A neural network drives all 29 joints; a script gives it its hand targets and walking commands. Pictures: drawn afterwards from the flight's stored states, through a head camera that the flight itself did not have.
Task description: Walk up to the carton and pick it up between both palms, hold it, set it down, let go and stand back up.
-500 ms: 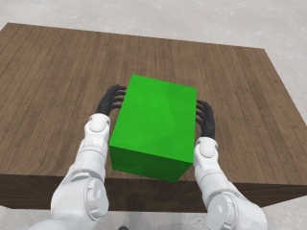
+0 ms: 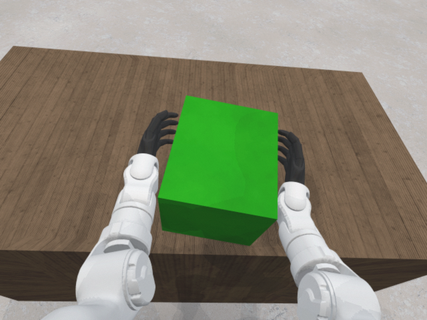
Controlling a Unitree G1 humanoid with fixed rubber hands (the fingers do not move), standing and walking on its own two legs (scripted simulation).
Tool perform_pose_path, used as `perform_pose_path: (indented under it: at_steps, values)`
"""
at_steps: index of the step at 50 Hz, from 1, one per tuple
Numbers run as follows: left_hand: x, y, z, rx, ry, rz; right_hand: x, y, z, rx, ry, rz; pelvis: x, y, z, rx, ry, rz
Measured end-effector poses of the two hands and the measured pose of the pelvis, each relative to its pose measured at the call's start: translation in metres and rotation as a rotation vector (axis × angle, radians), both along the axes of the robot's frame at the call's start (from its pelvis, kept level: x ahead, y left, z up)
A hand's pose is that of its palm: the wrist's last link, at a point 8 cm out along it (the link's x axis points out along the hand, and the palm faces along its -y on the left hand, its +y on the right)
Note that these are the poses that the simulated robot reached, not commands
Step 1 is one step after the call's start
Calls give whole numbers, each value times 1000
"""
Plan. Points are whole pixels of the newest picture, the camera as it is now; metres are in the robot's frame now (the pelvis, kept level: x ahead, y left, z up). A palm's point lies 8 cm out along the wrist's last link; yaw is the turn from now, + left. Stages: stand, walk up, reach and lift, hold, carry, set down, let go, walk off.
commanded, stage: reach and lift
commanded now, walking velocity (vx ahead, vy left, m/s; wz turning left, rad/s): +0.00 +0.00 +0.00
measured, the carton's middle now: (218, 173) +0.39 +0.03 +0.02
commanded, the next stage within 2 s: hold in 1.62 s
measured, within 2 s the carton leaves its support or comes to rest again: neither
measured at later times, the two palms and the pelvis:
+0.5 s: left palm (145, 145) +0.36 +0.16 +0.12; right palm (307, 165) +0.35 -0.12 +0.11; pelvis -0.01 -0.01 +0.00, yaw +2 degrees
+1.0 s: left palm (147, 149) +0.34 +0.16 +0.13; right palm (314, 161) +0.35 -0.13 +0.12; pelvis -0.01 -0.01 +0.00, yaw +3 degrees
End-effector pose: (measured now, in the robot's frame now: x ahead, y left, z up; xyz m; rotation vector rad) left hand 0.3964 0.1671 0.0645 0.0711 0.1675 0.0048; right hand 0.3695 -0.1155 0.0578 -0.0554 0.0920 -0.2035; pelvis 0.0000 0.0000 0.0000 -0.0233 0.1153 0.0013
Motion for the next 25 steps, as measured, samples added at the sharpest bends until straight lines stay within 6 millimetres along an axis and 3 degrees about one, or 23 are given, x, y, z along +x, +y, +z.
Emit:
perform_pose_path:
  at_steps: [4, 12, 21, 25]
  values:
    - [-2, -1, 8, 16, -1, 6, 0, -1, 6, 8, 2, 8, 6, 0, 1, 4, -46, 5]
    - [-17, -6, 5, 7, 61, 20, -13, -6, -2, 15, 62, 18, 3, -1, 1, 8, -124, 18]
    - [-25, -7, 57, 0, -49, 63, -9, -8, 57, 1, -46, 52, -8, -5, 0, 8, -160, 26]
    - [-34, -4, 53, -9, 27, 69, -15, -6, 52, -36, 31, 65, -10, -7, 0, 18, -211, 28]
